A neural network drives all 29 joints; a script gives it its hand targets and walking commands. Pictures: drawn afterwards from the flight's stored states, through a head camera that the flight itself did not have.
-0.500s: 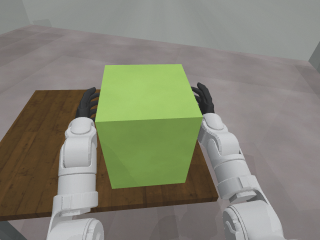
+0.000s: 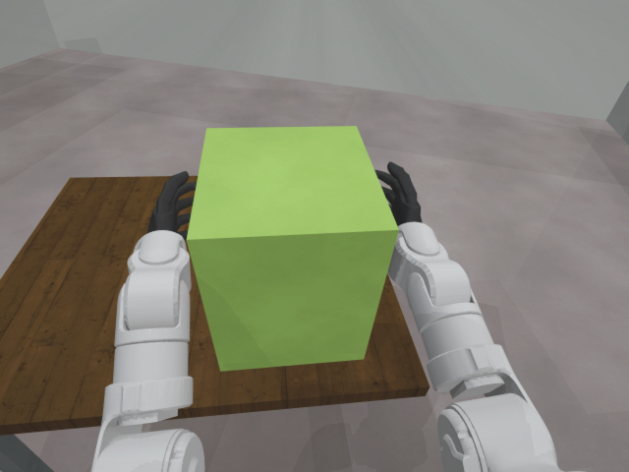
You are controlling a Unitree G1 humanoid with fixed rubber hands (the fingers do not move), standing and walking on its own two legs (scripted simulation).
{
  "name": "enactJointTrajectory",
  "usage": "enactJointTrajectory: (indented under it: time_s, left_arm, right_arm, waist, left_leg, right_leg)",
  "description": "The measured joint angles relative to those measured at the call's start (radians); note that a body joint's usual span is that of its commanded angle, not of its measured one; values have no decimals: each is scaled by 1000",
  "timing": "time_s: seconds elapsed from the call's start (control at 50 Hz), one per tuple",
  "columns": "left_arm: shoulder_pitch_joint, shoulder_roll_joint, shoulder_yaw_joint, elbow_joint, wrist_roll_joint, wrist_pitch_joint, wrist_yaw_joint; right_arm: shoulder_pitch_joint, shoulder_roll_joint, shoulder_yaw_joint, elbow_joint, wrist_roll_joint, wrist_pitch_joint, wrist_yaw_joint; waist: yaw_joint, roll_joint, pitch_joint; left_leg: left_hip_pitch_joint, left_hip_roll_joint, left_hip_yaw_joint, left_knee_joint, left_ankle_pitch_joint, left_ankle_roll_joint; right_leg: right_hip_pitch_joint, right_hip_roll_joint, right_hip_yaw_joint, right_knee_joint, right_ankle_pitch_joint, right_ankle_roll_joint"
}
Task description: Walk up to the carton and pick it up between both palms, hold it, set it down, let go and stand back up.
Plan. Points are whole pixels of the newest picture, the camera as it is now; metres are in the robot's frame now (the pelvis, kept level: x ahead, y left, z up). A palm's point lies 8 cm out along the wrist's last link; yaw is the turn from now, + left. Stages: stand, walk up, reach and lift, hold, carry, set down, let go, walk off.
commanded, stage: hold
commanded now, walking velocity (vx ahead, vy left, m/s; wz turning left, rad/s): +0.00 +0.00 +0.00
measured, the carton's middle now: (288, 248) +0.37 +0.01 +0.13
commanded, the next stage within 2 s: set down in 0.46 s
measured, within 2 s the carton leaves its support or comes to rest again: neither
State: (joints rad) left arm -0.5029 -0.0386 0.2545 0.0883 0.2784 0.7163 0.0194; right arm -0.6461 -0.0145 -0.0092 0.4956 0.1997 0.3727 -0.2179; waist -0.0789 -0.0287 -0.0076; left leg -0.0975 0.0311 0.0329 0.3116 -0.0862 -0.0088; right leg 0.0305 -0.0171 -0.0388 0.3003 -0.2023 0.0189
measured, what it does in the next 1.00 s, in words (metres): stands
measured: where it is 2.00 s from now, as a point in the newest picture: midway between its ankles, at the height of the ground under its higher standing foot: outside the picture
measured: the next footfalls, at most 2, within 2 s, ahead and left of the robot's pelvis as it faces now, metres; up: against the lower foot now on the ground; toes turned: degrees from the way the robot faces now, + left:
none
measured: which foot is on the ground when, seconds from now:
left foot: down 0.00-1.00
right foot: down 0.00-1.00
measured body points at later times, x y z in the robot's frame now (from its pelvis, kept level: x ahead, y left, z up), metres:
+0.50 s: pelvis +0.00 +0.00 +0.00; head -0.05 +0.02 +0.45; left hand +0.36 +0.16 +0.18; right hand +0.37 -0.14 +0.18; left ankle +0.06 +0.12 -0.75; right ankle -0.01 -0.13 -0.75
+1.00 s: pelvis +0.01 -0.01 +0.00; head -0.02 +0.02 +0.45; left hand +0.37 +0.18 +0.14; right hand +0.39 -0.11 +0.14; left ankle +0.06 +0.12 -0.75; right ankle -0.01 -0.13 -0.75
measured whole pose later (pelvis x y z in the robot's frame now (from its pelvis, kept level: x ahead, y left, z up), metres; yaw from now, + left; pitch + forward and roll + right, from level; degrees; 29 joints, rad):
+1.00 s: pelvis +0.01 -0.01 +0.00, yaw +2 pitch -8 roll +0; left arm -0.50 -0.08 0.33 0.26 0.39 0.41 -0.04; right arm -0.60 0.10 -0.18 0.69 -0.07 0.00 -0.14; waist 0.00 -0.07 0.06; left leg -0.06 0.02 0.00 0.29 -0.09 -0.02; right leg 0.08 -0.02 -0.07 0.28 -0.22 0.01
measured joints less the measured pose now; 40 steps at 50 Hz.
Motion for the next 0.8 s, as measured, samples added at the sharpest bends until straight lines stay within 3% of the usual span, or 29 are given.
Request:
enactJointTrajectory:
  time_s: [0.48,0.56,0.66,0.8]
  left_arm:
    - [0,0,0,-1,0,0,0]
    - [-6,-15,11,18,19,-19,-9]
    - [-2,-18,37,39,45,-66,-35]
    - [-26,-21,78,110,93,-167,-72]
  right_arm:
    - [0,0,0,0,0,-1,0]
    - [8,-7,4,6,-8,-14,1]
    - [6,19,-9,47,-52,-67,9]
    - [-3,90,-115,127,-180,-188,51]
  waist:
    - [0,0,0]
    - [24,-3,-1]
    - [45,-10,4]
    - [63,-23,28]
  left_leg:
    - [0,0,0,0,0,0]
    - [9,2,6,-6,0,2]
    - [24,1,-4,-9,0,-2]
    - [31,-8,-32,-9,2,-7]
  right_leg:
    - [0,0,0,0,0,0]
    - [6,2,6,-4,2,-2]
    - [26,2,-3,-10,-1,-5]
    - [42,-3,-33,-5,-13,-9]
